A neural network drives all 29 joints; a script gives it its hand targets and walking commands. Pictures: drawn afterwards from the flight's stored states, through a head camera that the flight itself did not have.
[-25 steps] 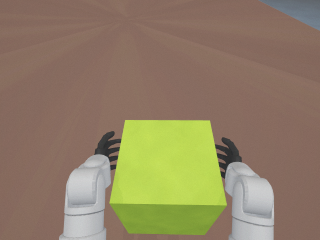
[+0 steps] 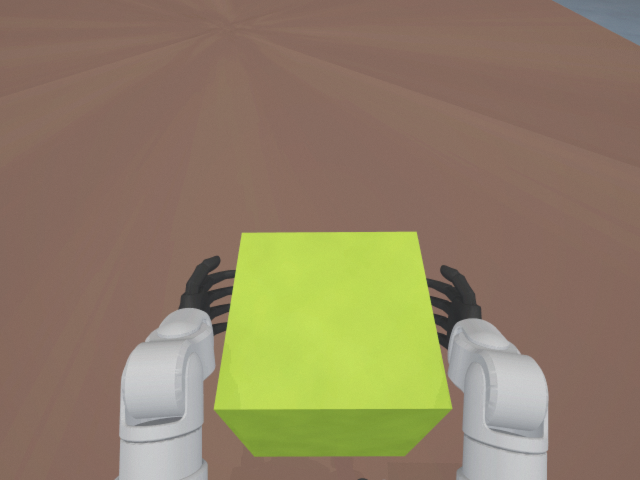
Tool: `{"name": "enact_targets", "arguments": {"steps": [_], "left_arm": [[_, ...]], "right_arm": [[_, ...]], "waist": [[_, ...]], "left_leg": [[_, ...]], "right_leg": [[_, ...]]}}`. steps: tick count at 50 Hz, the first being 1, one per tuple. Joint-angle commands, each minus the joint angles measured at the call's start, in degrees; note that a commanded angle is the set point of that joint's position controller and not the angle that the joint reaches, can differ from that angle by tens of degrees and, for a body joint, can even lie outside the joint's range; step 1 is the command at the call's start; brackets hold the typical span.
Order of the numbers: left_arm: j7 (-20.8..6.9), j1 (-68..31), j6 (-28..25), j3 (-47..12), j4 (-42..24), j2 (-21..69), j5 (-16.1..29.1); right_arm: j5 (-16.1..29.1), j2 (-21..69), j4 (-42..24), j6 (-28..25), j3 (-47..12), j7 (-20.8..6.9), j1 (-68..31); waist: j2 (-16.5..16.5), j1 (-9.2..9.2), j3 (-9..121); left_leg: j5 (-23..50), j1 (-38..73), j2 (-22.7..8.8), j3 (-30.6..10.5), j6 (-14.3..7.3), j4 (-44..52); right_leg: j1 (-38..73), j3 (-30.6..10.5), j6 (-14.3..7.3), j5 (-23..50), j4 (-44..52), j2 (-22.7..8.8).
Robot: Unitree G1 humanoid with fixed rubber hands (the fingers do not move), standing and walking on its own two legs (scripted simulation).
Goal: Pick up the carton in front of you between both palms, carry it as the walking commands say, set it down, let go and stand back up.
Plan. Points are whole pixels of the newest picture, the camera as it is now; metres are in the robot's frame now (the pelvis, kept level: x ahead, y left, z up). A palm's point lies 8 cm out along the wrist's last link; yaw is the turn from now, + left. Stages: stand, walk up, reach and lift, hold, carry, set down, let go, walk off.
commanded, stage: carry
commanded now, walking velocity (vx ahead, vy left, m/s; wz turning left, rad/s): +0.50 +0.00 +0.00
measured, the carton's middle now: (329, 352) +0.27 +0.00 +0.02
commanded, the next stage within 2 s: none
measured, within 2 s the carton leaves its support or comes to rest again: neither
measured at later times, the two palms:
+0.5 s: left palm (244, 153) +0.59 +0.15 +0.11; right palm (416, 161) +0.59 -0.15 +0.10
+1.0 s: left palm (257, 82) +0.88 +0.16 +0.11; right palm (389, 89) +0.88 -0.14 +0.10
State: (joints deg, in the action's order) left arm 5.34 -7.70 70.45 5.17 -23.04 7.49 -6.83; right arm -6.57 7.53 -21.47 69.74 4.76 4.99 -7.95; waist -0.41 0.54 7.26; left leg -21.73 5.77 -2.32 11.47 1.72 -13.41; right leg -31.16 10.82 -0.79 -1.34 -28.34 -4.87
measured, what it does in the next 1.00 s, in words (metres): walks ahead: right foot, then left foot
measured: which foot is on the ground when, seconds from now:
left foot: down 0.00-0.06, up 0.08-0.52, down 0.54-1.00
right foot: up 0.00-0.02, down 0.04-0.58, up 0.60-0.94, down 0.96-1.00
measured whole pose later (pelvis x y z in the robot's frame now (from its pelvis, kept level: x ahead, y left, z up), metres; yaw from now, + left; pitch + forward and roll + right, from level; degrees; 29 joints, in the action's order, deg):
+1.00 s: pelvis +0.61 +0.01 +0.00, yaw +0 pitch +2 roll -1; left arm 5.6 -9.2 69.0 4.9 -22.9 7.7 -6.7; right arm -6.9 7.6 -22.3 68.7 5.9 4.7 -9.1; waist 0.9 -0.8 4.1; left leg -22.1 -6.3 -3.2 10.5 0.1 -27.6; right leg -22.1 11.6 -2.4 -3.3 -24.3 -1.8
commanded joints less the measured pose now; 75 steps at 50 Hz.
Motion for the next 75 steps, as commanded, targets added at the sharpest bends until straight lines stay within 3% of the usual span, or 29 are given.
{"name": "enact_targets", "arguments": {"steps": [1,2,3,4,5,7,9,13,17,24,27,28,29,30,32,33,35,41,45,48,49,50,51,52,55,59,64,71,75], "left_arm": [[-14.53,-24.08,0.95,-39.03,0.72,47.65,23.30],[-14.74,-23.97,1.08,-38.37,1.50,47.49,23.07],[-14.94,-24.39,0.75,-37.66,3.35,46.93,22.80],[-15.00,-23.01,0.46,-37.75,4.61,48.91,22.80],[-15.24,-24.46,0.19,-38.16,3.36,50.71,23.51],[-15.72,-26.77,-0.97,-39.11,2.32,54.74,24.36],[-15.98,-28.28,-1.90,-39.63,1.32,56.43,25.04],[-16.64,-25.37,-2.57,-40.16,0.60,55.44,25.52],[-16.44,-24.34,-2.14,-39.96,-1.17,52.42,25.14],[-15.39,-23.15,0.12,-38.21,0.60,48.45,22.91],[-15.24,-24.56,0.75,-38.75,0.86,48.04,22.86],[-15.26,-25.48,0.87,-38.95,0.90,47.69,22.90],[-15.21,-27.11,1.28,-39.93,-0.70,48.60,23.51],[-15.39,-27.84,0.95,-40.24,-0.04,48.99,23.63],[-15.50,-28.31,-0.55,-41.03,1.01,53.14,24.03],[-15.45,-28.14,-1.27,-41.47,1.03,54.90,24.15],[-15.10,-27.20,-2.52,-42.09,0.73,57.14,23.95],[-13.52,-22.78,-4.08,-43.01,-1.41,56.41,22.66],[-13.70,-24.17,-2.48,-42.71,-4.26,52.80,23.61],[-14.53,-23.48,-0.54,-41.32,-2.62,49.78,23.71],[-14.86,-23.98,0.15,-40.44,-1.76,48.43,23.63],[-15.12,-23.74,0.36,-39.98,1.03,48.27,23.37],[-15.26,-21.85,0.12,-38.98,3.11,48.97,23.05],[-15.37,-21.86,-0.06,-38.40,3.98,50.16,22.87],[-15.62,-23.40,-0.88,-38.15,6.12,53.50,22.51],[-15.66,-22.29,-3.72,-39.04,8.37,55.41,20.99],[-15.99,-24.15,-9.10,-41.27,7.39,56.24,20.49],[-15.71,-20.63,-15.70,-39.58,9.77,50.32,16.41],[-15.48,-21.15,-19.74,-35.76,13.91,47.19,13.17]], "right_arm": [[22.82,46.31,-1.82,1.39,-38.23,-14.63,-25.21],[22.74,45.70,-1.69,1.65,-38.20,-14.57,-26.11],[23.42,46.79,-2.78,2.23,-39.26,-14.57,-27.77],[23.42,46.92,-2.42,2.15,-39.43,-14.75,-28.11],[23.63,49.39,-1.38,1.52,-40.20,-14.85,-28.94],[24.00,52.56,-1.61,0.15,-40.60,-15.04,-29.93],[24.16,55.25,-1.39,-1.01,-41.36,-14.77,-29.55],[22.46,55.74,-1.65,-2.43,-41.52,-13.62,-26.07],[22.46,53.41,-3.57,-1.82,-41.52,-13.18,-25.21],[23.45,48.76,-2.97,1.11,-40.29,-14.02,-25.84],[23.19,48.45,-0.59,1.57,-38.84,-14.51,-25.35],[22.84,48.64,0.09,1.57,-38.42,-14.71,-24.73],[22.37,48.31,2.11,0.97,-37.46,-14.96,-24.74],[23.07,50.47,2.57,0.65,-37.92,-15.11,-24.15],[23.95,54.08,1.03,-0.36,-38.49,-15.37,-26.31],[24.11,55.51,0.19,-0.96,-38.76,-15.49,-26.86],[24.70,56.97,-1.09,-1.96,-39.39,-15.76,-26.99],[24.50,54.58,-3.32,-2.85,-39.52,-16.61,-22.89],[23.45,51.06,-4.78,-1.95,-38.91,-15.86,-22.07],[21.96,48.15,-3.28,-0.47,-38.24,-15.17,-22.21],[21.48,47.18,-2.48,0.02,-38.04,-14.98,-22.16],[21.80,46.97,-2.78,0.81,-38.50,-14.75,-23.63],[22.20,46.72,-2.72,1.46,-38.67,-14.77,-24.29],[22.89,47.80,-2.53,1.55,-39.49,-14.89,-25.93],[23.80,51.12,-0.41,0.66,-40.44,-15.46,-28.29],[23.13,53.88,3.74,-2.18,-40.99,-16.20,-26.20],[21.39,54.94,5.22,-7.91,-41.03,-16.35,-25.15],[15.69,49.27,8.70,-14.88,-37.21,-15.85,-19.62],[12.10,45.85,11.68,-19.23,-33.31,-15.36,-20.33]], "waist": [[7.31,-1.19,7.11],[3.36,-2.27,11.57],[-12.07,-2.67,17.95],[-19.48,-2.34,16.99],[-14.29,-2.05,16.05],[-3.05,-1.60,15.15],[-4.25,-1.31,15.10],[-7.02,-1.42,12.18],[-6.40,-1.52,8.08],[-8.76,-1.54,2.01],[-6.22,0.05,8.11],[-1.24,1.51,12.58],[16.04,1.28,18.63],[18.13,0.76,16.12],[7.99,0.31,16.56],[3.53,0.19,15.75],[6.05,-0.22,16.29],[10.40,-0.35,13.60],[10.01,0.18,12.00],[5.45,-0.64,10.46],[0.81,-0.77,12.11],[-4.51,-0.35,15.57],[-9.38,-0.84,16.65],[-9.98,-0.74,16.45],[-7.88,-0.55,15.01],[-2.38,-0.83,19.12],[-1.66,-0.78,18.56],[5.65,-0.50,14.79],[3.81,-0.49,12.31]], "left_leg": [[42.87,-3.77,-8.76,2.22,-4.26,-15.23],[34.57,-12.62,-7.01,2.02,-2.90,-27.33],[19.68,-29.97,-0.93,0.33,0.42,-46.64],[-4.36,-41.48,4.14,-5.06,0.37,-56.38],[-4.99,-44.69,0.25,-10.22,-1.80,-62.54],[1.26,-43.73,-4.53,-11.97,-3.54,-59.00],[6.42,-40.31,-5.34,-10.83,-3.03,-52.50],[11.74,-43.42,-5.13,-7.32,-1.12,-40.89],[17.87,-44.97,-4.30,-4.33,-0.33,-27.45],[22.36,-38.27,-1.90,-0.33,-2.94,-14.73],[15.57,-15.85,3.34,4.96,-3.61,-11.38],[10.22,-3.38,-3.02,-4.05,-4.16,-11.05],[2.13,9.23,-19.24,-32.90,-12.91,-4.85],[17.44,10.08,-22.45,-41.26,-15.08,0.72],[43.76,5.77,-19.70,-25.66,-13.32,-5.03],[46.50,1.98,-18.15,-20.02,-11.00,-4.83],[45.83,-1.23,-15.50,-12.81,-7.99,-3.02],[54.13,-3.52,-12.08,-2.55,-7.89,-3.66],[47.34,-4.33,-10.82,-0.80,-7.18,-6.97],[34.53,-10.44,-8.53,-0.61,-2.90,-14.09],[24.23,-16.12,-7.03,-1.26,-0.86,-16.83],[11.35,-20.93,-4.82,-4.24,0.30,-18.42],[1.21,-22.79,-3.61,-5.14,0.59,-18.48],[-1.04,-22.62,-3.26,-5.78,0.64,-17.65],[6.57,-18.13,-2.77,-5.84,0.45,-7.16],[27.87,-13.30,-3.85,-5.43,0.70,-13.00],[25.01,-15.31,-3.23,-4.96,0.75,-11.45],[55.32,-5.41,-7.80,-5.05,-0.71,-15.51],[49.65,-10.29,-7.49,-3.97,-0.28,-16.33]], "right_leg": [[18.47,5.97,-1.01,-4.88,3.45,5.74],[31.25,0.21,-1.13,-9.03,2.63,1.49],[45.04,-27.81,-8.98,-17.63,8.00,-15.27],[47.83,-41.75,-12.52,-10.48,16.12,-19.12],[46.26,-34.67,-11.85,-2.83,14.13,-19.00],[38.08,-24.32,-8.25,3.16,12.70,-15.79],[33.06,-17.69,-5.69,-2.11,15.94,-13.77],[32.98,-11.75,-6.68,-5.31,20.28,-11.97],[35.60,-6.90,-6.63,1.87,20.57,-9.85],[38.58,-2.33,-4.19,13.20,17.02,-9.43],[33.17,2.95,-1.26,24.45,-2.59,-6.08],[23.58,2.46,0.22,12.97,-15.96,-4.74],[5.41,0.64,3.05,-3.92,-34.26,2.43],[-4.75,-5.87,2.63,-25.34,-43.17,6.11],[-5.36,-10.60,0.75,-23.39,-46.65,0.45],[-4.01,-10.66,0.57,-20.41,-41.84,-1.08],[0.29,-8.62,1.18,-16.65,-32.76,-1.42],[4.68,-2.75,2.23,-9.06,-10.09,2.32],[9.87,-0.43,2.05,0.51,-1.33,3.25],[22.57,-0.85,2.15,14.32,10.34,0.23],[30.68,-6.10,1.16,32.25,5.86,-6.29],[38.51,-11.50,-4.21,45.29,1.09,-11.55],[39.14,-14.85,-7.13,43.39,2.39,-13.29],[37.93,-15.04,-7.85,40.54,3.78,-13.13],[35.55,-9.52,-4.36,39.57,1.51,-8.67],[33.55,-7.09,-4.26,43.71,-3.34,-6.56],[33.46,-6.68,-4.63,43.22,-3.34,-5.51],[18.79,-1.70,-1.16,16.21,-5.23,-0.97],[22.04,-2.17,-1.11,19.84,-4.74,-1.72]]}}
